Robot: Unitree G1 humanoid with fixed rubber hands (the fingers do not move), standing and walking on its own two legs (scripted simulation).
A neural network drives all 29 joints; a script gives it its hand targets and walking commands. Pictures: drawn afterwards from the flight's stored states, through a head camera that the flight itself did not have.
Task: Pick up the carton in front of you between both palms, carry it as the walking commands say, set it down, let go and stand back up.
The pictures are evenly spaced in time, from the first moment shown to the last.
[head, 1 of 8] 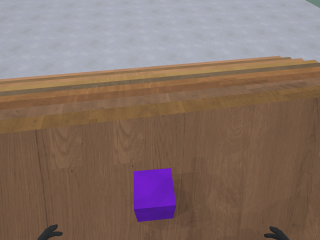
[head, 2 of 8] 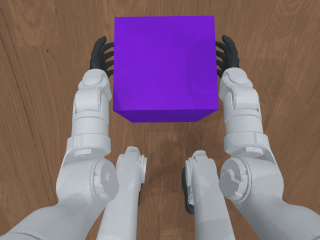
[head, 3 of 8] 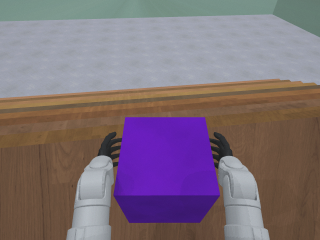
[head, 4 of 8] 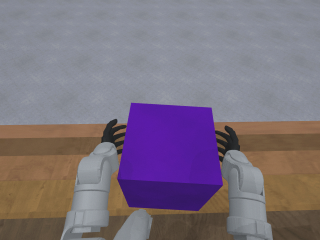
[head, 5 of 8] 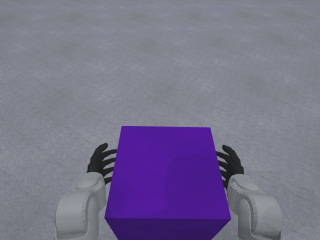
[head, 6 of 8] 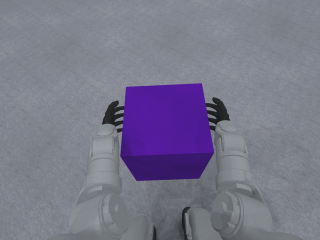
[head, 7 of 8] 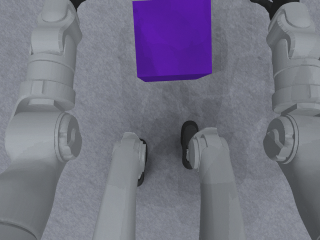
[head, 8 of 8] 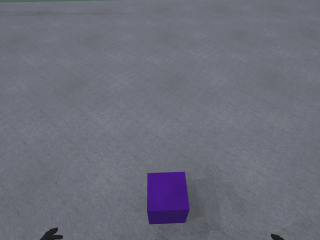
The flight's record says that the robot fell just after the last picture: no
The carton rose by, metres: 0.68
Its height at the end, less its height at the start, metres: -1.52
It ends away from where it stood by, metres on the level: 6.06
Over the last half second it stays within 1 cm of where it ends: yes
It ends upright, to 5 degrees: yes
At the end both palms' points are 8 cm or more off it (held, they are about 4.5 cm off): yes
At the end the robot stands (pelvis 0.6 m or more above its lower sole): yes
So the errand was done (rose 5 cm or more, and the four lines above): yes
